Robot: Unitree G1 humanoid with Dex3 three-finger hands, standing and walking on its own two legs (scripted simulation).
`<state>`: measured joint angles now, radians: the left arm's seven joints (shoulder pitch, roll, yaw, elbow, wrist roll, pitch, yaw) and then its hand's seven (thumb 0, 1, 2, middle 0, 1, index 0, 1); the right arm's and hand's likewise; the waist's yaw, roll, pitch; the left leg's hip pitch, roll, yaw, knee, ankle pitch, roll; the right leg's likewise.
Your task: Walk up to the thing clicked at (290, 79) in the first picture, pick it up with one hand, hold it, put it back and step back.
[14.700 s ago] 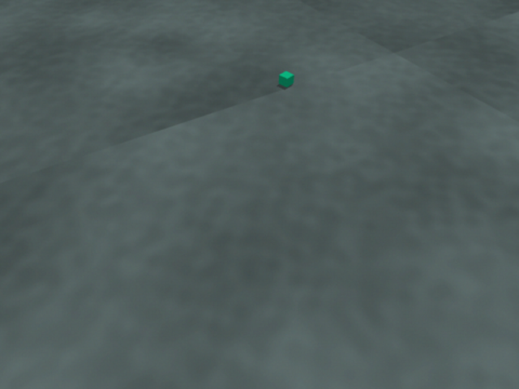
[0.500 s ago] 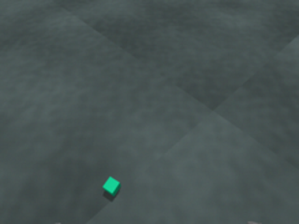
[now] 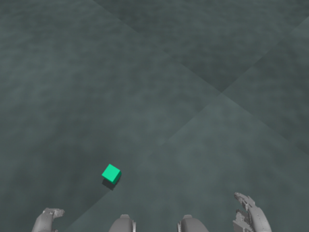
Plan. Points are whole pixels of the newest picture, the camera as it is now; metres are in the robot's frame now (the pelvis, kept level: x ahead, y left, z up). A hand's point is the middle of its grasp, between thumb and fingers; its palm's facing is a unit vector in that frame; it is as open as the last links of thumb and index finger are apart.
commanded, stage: rise first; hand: left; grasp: from above
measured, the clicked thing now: (112, 174) +0.44 +0.24 -0.69
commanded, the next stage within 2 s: none
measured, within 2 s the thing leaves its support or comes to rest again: neither
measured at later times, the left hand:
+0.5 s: hand out of the picture +0.13 +0.27 -0.21, palm faces -0.16 -0.72 -0.68, open 13.3 cm
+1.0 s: hand (89, 192) +0.29 +0.28 -0.41, palm faces -0.13 -0.33 -0.93, open 13.5 cm
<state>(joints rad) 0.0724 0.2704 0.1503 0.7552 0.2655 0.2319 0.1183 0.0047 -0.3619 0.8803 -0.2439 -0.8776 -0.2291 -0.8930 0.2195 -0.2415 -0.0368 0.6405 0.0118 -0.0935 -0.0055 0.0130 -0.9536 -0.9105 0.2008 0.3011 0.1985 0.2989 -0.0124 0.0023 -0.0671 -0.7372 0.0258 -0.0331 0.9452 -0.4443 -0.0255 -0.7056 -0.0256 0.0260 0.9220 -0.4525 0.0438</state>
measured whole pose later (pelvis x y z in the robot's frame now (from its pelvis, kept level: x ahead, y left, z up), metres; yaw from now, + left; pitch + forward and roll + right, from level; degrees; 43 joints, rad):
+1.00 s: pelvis -0.09 -0.01 -0.26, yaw -3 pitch +34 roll -4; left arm -0.81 0.38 0.22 1.31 0.58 0.47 0.70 0.01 -0.44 0.97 -0.23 -0.88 -0.20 -0.92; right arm 0.05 -0.24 0.00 0.84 -0.12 -0.20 0.09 0.01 -0.90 -0.90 0.20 0.30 0.20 0.30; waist -0.11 0.02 -0.18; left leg -1.95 0.02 -0.12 1.98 -0.62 -0.07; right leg -1.91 0.02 0.01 1.95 -0.64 0.05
